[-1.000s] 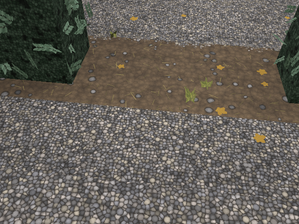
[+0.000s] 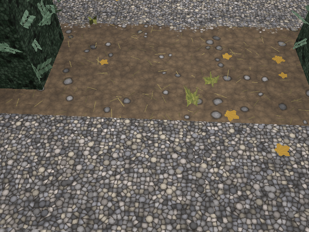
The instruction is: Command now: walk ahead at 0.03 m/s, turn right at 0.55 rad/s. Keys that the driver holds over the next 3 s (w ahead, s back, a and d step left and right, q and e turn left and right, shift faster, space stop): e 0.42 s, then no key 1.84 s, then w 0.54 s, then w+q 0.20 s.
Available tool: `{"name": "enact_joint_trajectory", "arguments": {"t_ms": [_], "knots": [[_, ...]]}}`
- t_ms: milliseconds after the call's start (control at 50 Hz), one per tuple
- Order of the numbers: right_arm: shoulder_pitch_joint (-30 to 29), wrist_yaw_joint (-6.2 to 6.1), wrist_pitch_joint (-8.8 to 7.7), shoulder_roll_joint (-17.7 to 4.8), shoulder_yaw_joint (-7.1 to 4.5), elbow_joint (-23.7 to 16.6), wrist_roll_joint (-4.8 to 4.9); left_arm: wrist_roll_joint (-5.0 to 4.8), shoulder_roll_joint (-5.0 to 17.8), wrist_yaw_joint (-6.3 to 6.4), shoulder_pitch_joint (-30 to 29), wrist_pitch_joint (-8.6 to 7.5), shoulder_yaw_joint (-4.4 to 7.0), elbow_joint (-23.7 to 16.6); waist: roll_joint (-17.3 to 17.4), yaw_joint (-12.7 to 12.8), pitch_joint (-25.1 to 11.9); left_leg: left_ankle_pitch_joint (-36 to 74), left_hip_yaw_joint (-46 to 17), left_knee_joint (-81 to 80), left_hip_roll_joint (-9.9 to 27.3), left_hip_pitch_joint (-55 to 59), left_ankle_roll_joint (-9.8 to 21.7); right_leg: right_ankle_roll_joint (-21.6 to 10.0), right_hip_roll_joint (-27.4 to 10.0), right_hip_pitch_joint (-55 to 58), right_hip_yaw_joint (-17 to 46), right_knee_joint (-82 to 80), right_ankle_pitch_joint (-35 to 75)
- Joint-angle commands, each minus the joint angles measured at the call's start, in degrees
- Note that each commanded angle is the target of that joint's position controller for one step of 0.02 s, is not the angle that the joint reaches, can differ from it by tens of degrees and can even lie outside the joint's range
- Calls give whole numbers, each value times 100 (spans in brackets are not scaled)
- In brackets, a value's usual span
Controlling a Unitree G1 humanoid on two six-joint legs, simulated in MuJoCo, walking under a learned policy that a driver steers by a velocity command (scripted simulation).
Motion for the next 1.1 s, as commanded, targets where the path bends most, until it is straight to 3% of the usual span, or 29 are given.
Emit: {"name": "enact_joint_trajectory", "arguments": {"t_ms": [20, 40, 60, 80, 140, 220, 340, 400, 440, 480, 500, 520, 540, 560, 580, 600, 620, 660, 700, 740, 760, 780, 800, 820, 840, 860, 880, 940, 1100], "knots": [[-392, -23, 48, -948, -240, -466, -71, -100, 1080, 108, 162, -161, 336, -365, -468, 59, -407, -454, -694, 1309, -156, -1606, -61, -1315, -1540, 1443, 2354, -1866, 476], [-312, -40, 67, -783, -193, -408, -164, -169, 866, 112, 149, -105, 244, -357, -513, -6, -435, -286, -783, 1426, -100, -1503, -53, -1238, -1500, 1432, 2234, -1868, 797], [-228, -50, 65, -577, -125, -347, -181, -130, 785, 104, 152, -35, 206, -366, -382, -94, -351, 19, -790, 1423, -71, -1329, -35, -1184, -1459, 1309, 2129, -1945, 912], [-134, -51, 62, -503, -101, -286, -113, -79, 758, 100, 180, 5, 192, -423, -314, -107, -360, 317, -754, 1370, -109, -1240, -42, -1176, -1385, 1324, 2031, -1985, 944], [-23, 14, 113, -552, -99, -168, -36, -4, 882, 60, 232, 4, 211, -550, -427, -91, -366, 724, -652, 1242, -199, -1022, -165, -1223, -1210, 1292, 1895, -1887, 1248], [-155, 29, 219, -606, -68, -134, -14, -34, 1065, -34, 362, -31, 258, -648, -445, 93, -301, 581, -669, 548, -170, -893, -329, -1296, -1251, 1425, 2229, -1656, 1220], [-366, -10, 112, -733, 27, -124, 37, -15, 1186, -77, 361, 58, 246, -813, -466, 325, -430, 292, -640, -65, -290, -652, -331, -1355, -1265, 1605, 2893, -1246, 1565], [-258, 9, 17, -805, 54, -105, 93, 1, 1281, -97, 113, 150, 236, -862, -435, 239, -482, 406, -557, -480, -398, -139, -250, -1244, -1171, 1325, 3054, -1009, 1890], [1, 63, -28, -847, 64, -20, 183, -15, 1328, -137, -288, 243, 203, -874, -332, 0, -472, 1157, -426, -1221, -475, 633, -81, -1082, -1011, 846, 3036, -838, 1955], [80, 150, -55, -899, 83, -52, 256, -31, 1111, -172, -347, 328, 63, -740, -262, -120, -579, 2364, -505, -1779, -298, 1412, 287, -738, -734, 450, 3068, -716, 1835], [259, 155, -85, -1138, 42, -147, 263, -49, 842, -164, -135, 369, -47, -675, 46, -145, -960, 3437, -921, -1869, 243, 1918, 812, -345, -352, 370, 2809, -332, 1110], [408, 119, -157, -1667, -44, -309, 217, -16, 351, -118, 234, 404, -191, -814, 1174, 16, -1530, 5452, -2353, -1953, 1558, 2950, 2204, 428, 598, -446, 1726, 881, -924], [592, 125, -221, -1782, -147, -368, -3, 151, 829, -4, 47, 361, -47, -822, 1023, -191, -1013, 5066, -2949, -2127, 2041, 2979, 2755, 805, 679, -1556, 1223, 2056, -2649], [492, 115, -250, -1569, -144, -371, -44, 218, 1087, 105, -84, 387, 18, -733, 591, -133, -808, 4091, -2709, -2330, 1913, 2734, 2450, 869, 351, -1728, 987, 2793, -2606], [134, 166, -243, -1188, -43, -478, 38, 231, 1131, 252, -116, 431, 38, -603, 545, 22, -568, 3553, -2227, -2383, 1510, 2397, 1995, 898, 182, -1735, 835, 3248, -2325], [-186, 195, -209, -862, 73, -647, 127, 253, 1036, 341, 59, 436, 17, -480, 752, 172, -588, 3623, -1921, -2430, 1282, 2093, 1804, 956, 102, -1514, 778, 3360, -2091], [-250, 210, -194, -746, 111, -728, 148, 273, 885, 353, -37, 436, -26, -498, 811, 222, -517, 3820, -1668, -2481, 1141, 1798, 1740, 981, 6, -1323, 653, 3510, -1825], [-326, 213, -178, -968, 29, -858, 102, 215, 629, 190, -51, 471, -127, -461, 557, 250, -556, 3642, -1087, -2568, 738, 1460, 1625, 975, -70, -921, 259, 3090, -1133], [-317, 285, -179, -895, 52, -927, 200, 136, 477, -35, -127, 532, -193, -400, 503, 184, -640, 3125, -845, -2334, 491, 1419, 1347, 1116, -341, -515, 153, 1917, -738], [-174, 442, -137, -908, 80, -871, 269, 29, 432, -246, -200, 511, -218, -387, 418, 100, -616, 2566, -1071, -1848, 586, 1379, 1176, 1218, -500, -171, 163, 710, -673], [-293, 582, -69, -949, 86, -844, 304, -62, 492, -315, -82, 475, -202, -330, 266, 241, -611, 2266, -1199, -1593, 583, 1209, 1117, 1166, -476, 172, 60, -32, 209], [-316, 730, -7, -874, 131, -785, 296, -111, 537, -320, -99, 438, -191, -302, 274, 294, -636, 2143, -1336, -1445, 553, 979, 1036, 1086, -441, 506, 33, -449, 972], [-160, 826, 8, -609, 223, -687, 262, -153, 660, -283, -155, 386, -168, -402, 354, 307, -833, 2070, -1506, -1417, 528, 822, 820, 902, -547, 824, 181, -332, 1283], [296, 836, -5, -459, 256, -644, 296, -197, 1001, -223, -366, 313, -142, -584, 94, 63, -1066, 1579, -1333, -1467, 278, 998, 561, 415, -855, 776, 450, -231, 1727], [510, 713, -31, -818, 127, -674, 234, -118, 1295, -201, -844, 277, -68, -667, -103, -267, -861, 1478, -824, -1429, -108, 1294, 492, -38, -792, 55, 550, -195, 930], [78, 607, -40, -1032, 63, -789, 170, -68, 1264, -203, -787, 297, -27, -549, -76, -133, -762, 1353, -617, -1292, -154, 1708, 485, -55, -675, -537, 579, -434, 151], [-119, 551, -52, -998, 85, -870, 142, -121, 1094, -183, -837, 286, -59, -552, 56, -124, -749, 1458, -707, -1249, -75, 1741, 563, 45, -626, -573, 557, -511, 138], [-120, 586, -71, -766, 189, -803, 268, -189, 755, -162, -801, 317, -158, -544, 127, 53, -733, 1704, -784, -1400, -46, 1369, 603, 262, -581, 9, 511, -408, 397], [-30, 657, -53, -879, 116, -774, 212, -177, 853, -147, -737, 376, -136, -357, 70, 94, -640, 2035, -729, -1286, -106, 1406, 542, 324, -489, 75, 379, -446, 460]]}}
Next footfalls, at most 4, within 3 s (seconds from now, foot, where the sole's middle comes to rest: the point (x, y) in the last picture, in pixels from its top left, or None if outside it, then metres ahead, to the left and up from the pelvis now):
0.50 left None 0.17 0.12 -0.78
0.80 right None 0.07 -0.09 -0.78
2.62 right None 0.19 -0.17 -0.78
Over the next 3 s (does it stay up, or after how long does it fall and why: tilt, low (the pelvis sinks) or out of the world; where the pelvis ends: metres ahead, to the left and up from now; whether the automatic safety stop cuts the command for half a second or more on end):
stays up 0.30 -0.12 -0.02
